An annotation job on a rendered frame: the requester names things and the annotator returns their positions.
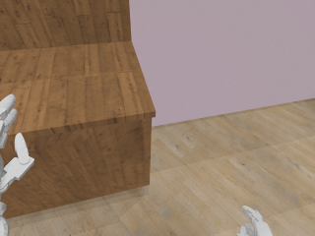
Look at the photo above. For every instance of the right robot hand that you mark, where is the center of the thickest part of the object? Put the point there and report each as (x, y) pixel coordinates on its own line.
(259, 228)

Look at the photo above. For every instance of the counter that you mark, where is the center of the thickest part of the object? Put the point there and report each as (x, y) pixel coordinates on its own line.
(83, 104)

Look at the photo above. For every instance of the left robot forearm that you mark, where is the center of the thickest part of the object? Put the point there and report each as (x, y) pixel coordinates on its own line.
(4, 224)

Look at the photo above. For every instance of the left robot hand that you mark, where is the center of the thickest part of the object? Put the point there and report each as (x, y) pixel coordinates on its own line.
(18, 166)

